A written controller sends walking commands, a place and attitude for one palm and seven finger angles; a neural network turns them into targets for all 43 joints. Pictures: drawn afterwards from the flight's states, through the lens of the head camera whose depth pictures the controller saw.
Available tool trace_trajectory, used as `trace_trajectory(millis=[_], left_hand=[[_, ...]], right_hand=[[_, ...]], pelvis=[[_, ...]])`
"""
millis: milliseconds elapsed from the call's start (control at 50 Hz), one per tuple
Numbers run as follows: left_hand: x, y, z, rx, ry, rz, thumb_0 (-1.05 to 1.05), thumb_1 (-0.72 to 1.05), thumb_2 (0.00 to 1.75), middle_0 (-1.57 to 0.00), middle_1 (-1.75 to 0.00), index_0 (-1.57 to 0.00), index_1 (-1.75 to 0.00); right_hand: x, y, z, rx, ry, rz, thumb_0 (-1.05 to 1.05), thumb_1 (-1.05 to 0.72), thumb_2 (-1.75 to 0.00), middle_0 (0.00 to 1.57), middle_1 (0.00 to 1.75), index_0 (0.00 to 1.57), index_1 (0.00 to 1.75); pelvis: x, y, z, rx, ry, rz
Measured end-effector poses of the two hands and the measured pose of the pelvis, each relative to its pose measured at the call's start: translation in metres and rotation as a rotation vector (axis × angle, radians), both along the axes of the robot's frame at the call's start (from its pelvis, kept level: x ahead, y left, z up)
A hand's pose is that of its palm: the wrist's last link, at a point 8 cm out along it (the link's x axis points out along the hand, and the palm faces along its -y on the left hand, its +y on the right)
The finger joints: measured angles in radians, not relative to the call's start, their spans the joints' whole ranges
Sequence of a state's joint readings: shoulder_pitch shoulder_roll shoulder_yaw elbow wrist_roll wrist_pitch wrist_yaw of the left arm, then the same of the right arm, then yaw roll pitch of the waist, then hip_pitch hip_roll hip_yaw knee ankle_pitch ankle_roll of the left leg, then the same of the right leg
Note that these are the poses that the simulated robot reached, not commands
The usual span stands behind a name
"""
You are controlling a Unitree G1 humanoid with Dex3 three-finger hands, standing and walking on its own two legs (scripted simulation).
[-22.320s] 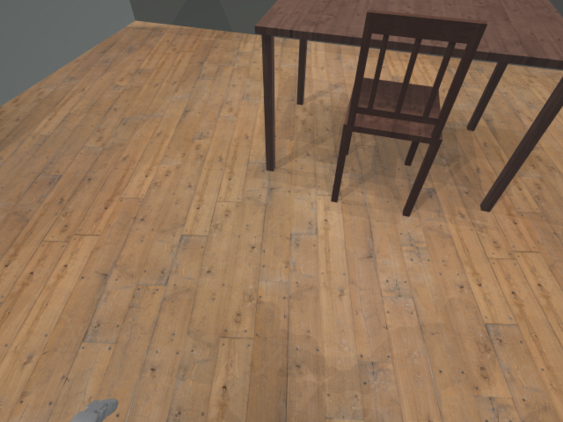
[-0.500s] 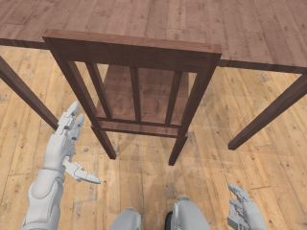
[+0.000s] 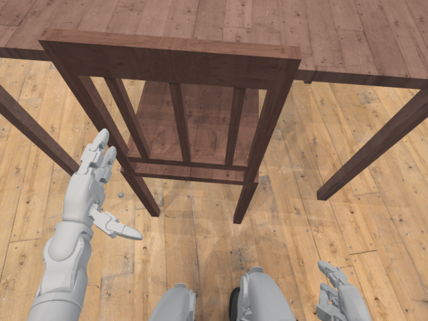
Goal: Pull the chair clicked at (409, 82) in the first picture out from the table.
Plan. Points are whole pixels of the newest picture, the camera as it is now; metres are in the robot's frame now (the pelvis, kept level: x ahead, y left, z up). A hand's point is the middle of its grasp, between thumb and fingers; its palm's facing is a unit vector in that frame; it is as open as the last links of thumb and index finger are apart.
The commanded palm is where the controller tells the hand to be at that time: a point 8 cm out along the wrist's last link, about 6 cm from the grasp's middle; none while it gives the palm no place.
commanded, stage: aim the fingers beside a spindle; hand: left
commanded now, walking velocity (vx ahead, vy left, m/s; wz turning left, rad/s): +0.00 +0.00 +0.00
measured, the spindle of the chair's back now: (182, 126) +0.48 +0.07 +0.01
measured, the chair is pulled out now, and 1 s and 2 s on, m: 0.00 0.00 0.00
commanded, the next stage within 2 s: none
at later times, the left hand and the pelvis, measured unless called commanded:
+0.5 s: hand (117, 198) +0.33 +0.18 +0.01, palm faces -0.08 -1.00 -0.03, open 16.9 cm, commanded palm +0.30 +0.23 +0.02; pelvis +0.00 +0.00 +0.00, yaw +0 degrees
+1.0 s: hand (122, 203) +0.32 +0.17 +0.02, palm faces -0.12 -0.99 -0.02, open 16.9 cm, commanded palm +0.31 +0.23 +0.02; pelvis +0.00 +0.01 +0.00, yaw +0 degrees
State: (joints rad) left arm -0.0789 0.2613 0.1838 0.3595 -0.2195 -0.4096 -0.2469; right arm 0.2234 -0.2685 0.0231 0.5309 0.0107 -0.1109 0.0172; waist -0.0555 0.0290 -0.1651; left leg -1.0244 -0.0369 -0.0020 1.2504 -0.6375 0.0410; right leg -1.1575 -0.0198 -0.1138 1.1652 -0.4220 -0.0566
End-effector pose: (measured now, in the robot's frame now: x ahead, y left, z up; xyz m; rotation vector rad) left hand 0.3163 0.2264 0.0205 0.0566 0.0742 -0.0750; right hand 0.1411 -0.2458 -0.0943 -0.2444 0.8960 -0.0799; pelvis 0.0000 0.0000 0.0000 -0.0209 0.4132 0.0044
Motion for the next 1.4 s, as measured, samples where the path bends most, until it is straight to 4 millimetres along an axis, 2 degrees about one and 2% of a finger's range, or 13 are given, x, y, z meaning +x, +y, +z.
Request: trace_trajectory(millis=[100,240,420,580,740,820,920,1000,1080,1160,1220,1320,1400], left_hand=[[-0.005,-0.002,0.003,-0.011,-0.007,-0.006,-0.02,-0.5,0.31,-0.06,-0.08,-0.06,-0.08],[-0.003,-0.004,-0.012,-0.02,0.024,-0.012,-0.02,-0.5,0.31,-0.06,-0.08,-0.06,-0.08],[-0.004,0.004,0.007,-0.003,-0.034,-0.002,-0.02,-0.5,0.31,-0.06,-0.08,-0.06,-0.08],[-0.01,0.001,-0.015,-0.038,0.048,-0.023,-0.02,-0.5,0.31,-0.06,-0.08,-0.06,-0.08],[-0.005,0.005,0.006,-0.006,-0.056,-0.01,-0.02,-0.5,0.31,-0.06,-0.08,-0.06,-0.08],[-0.001,0.011,-0.004,-0.016,0.0,0.001,-0.02,-0.5,0.31,-0.06,-0.08,-0.06,-0.08],[-0.008,0.0,-0.016,-0.044,0.059,-0.043,-0.02,-0.5,0.31,-0.06,-0.08,-0.05,-0.08],[-0.013,-0.004,-0.001,-0.033,-0.008,-0.043,-0.02,-0.5,0.31,-0.06,-0.08,-0.06,-0.08],[-0.009,0.006,0.009,-0.005,-0.061,-0.001,-0.02,-0.5,0.31,-0.06,-0.08,-0.06,-0.08],[-0.001,0.014,-0.008,-0.013,0.005,0.016,-0.02,-0.5,0.31,-0.06,-0.08,-0.06,-0.08],[-0.003,0.008,-0.019,-0.034,0.06,-0.018,-0.02,-0.5,0.31,-0.06,-0.08,-0.05,-0.08],[-0.014,-0.011,0.001,-0.037,0.0,-0.073,-0.02,-0.5,0.31,-0.06,-0.08,-0.05,-0.08],[-0.011,-0.007,0.015,-0.008,-0.066,-0.022,-0.02,-0.5,0.31,-0.06,-0.08,-0.06,-0.08]], right_hand=[[0.001,-0.004,0.002,-0.007,-0.005,0.003,0.01,-0.91,-0.9,0.2,0.3,0.2,0.3],[0.008,-0.008,0.005,-0.03,-0.03,0.006,0.01,-0.91,-0.9,0.2,0.3,0.2,0.3],[0.01,-0.002,0.008,-0.012,-0.037,0.012,0.01,-0.91,-0.9,0.2,0.3,0.2,0.3],[0.012,0.002,0.007,-0.017,-0.041,0.012,0.01,-0.91,-0.9,0.2,0.3,0.2,0.3],[0.011,0.008,0.006,-0.017,-0.027,0.023,0.01,-0.91,-0.9,0.2,0.3,0.2,0.3],[0.011,0.01,0.005,-0.01,-0.022,0.02,0.01,-0.91,-0.9,0.2,0.3,0.2,0.3],[0.011,0.01,0.006,-0.013,-0.028,0.007,0.01,-0.91,-0.9,0.2,0.3,0.2,0.3],[0.011,0.011,0.009,-0.017,-0.03,0.01,0.01,-0.91,-0.9,0.2,0.3,0.2,0.3],[0.012,0.012,0.008,-0.015,-0.021,0.024,0.01,-0.91,-0.9,0.2,0.3,0.2,0.3],[0.013,0.011,0.004,-0.016,-0.016,0.027,0.01,-0.91,-0.9,0.2,0.3,0.2,0.3],[0.013,0.009,0.004,-0.018,-0.022,0.013,0.01,-0.91,-0.9,0.2,0.3,0.2,0.3],[0.012,0.01,0.009,-0.012,-0.031,0.003,0.01,-0.91,-0.9,0.2,0.3,0.2,0.3],[0.013,0.011,0.01,-0.004,-0.026,0.02,0.01,-0.91,-0.9,0.2,0.3,0.2,0.3]], pelvis=[[0.001,-0.001,0.002,0.0,-0.003,0.005],[-0.001,-0.002,-0.002,-0.001,0.001,0.004],[0.001,0.0,0.002,-0.003,-0.006,0.005],[0.001,0.004,0.0,-0.01,-0.001,0.007],[0.002,0.007,0.0,-0.012,-0.005,0.009],[0.002,0.008,-0.001,-0.013,0.0,0.01],[0.002,0.011,0.0,-0.016,0.002,0.006],[0.004,0.012,0.002,-0.018,-0.004,0.007],[0.004,0.011,0.002,-0.015,-0.006,0.009],[0.002,0.009,-0.002,-0.016,0.001,0.011],[0.002,0.01,-0.003,-0.02,0.005,0.012],[0.005,0.011,0.003,-0.02,-0.004,0.008],[0.006,0.009,0.004,-0.012,-0.009,0.009]])
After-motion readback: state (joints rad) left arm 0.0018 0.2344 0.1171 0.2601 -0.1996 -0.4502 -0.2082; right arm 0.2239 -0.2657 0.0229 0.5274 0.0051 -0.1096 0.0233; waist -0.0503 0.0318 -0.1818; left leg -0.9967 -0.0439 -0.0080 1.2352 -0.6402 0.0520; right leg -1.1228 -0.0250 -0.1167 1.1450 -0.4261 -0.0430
